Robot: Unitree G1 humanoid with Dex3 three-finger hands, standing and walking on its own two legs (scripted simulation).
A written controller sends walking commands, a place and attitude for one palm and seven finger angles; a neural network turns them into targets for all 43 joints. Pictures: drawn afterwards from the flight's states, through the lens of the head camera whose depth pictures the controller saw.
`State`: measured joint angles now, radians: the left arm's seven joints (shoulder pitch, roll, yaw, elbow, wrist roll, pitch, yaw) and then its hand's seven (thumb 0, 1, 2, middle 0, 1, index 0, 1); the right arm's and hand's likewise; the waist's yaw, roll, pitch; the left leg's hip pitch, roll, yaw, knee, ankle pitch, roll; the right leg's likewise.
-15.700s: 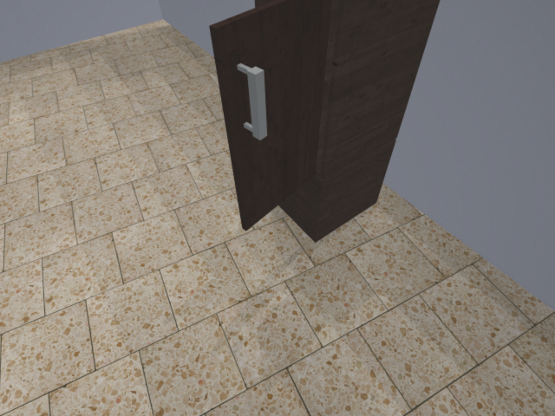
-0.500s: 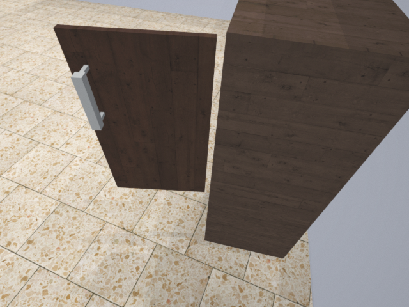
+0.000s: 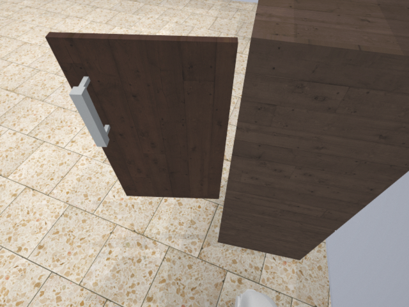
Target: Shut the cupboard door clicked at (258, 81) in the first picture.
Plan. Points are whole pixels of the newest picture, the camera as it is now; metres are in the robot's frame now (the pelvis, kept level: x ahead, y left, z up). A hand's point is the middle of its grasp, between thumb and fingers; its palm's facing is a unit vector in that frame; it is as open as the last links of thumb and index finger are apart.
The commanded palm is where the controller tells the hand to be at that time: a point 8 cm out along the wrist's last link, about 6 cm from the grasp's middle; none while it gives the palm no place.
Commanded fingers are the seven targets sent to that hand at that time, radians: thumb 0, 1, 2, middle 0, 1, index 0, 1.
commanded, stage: shuffle to correct the standing spot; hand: left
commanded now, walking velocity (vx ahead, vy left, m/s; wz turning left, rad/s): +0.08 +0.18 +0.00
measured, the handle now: (94, 113) +0.47 +0.27 +0.09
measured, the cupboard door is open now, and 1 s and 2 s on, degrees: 100 100 100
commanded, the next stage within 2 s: come to a stop and stand still in 0.30 s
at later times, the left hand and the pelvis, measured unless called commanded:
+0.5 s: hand out of the picture +0.03 +0.25 -0.18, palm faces +0.11 -0.97 -0.23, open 7.4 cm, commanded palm none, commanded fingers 0.00 0.90 0.90 -0.20 -0.30 -0.20 -0.30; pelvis +0.04 +0.05 +0.00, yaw +1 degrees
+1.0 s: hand out of the picture +0.06 +0.24 -0.17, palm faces +0.03 -0.98 -0.22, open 7.3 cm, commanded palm none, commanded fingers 0.00 0.90 0.90 -0.20 -0.30 -0.20 -0.30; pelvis +0.01 +0.06 +0.00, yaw +1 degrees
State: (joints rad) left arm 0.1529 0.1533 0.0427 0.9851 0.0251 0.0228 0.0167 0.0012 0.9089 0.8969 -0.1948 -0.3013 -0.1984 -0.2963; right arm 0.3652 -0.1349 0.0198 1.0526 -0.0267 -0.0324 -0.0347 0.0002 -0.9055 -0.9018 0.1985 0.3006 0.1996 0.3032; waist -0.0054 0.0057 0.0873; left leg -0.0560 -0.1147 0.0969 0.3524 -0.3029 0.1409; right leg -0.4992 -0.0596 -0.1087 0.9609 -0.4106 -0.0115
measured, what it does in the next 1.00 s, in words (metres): steps on the spot: right foot, then left foot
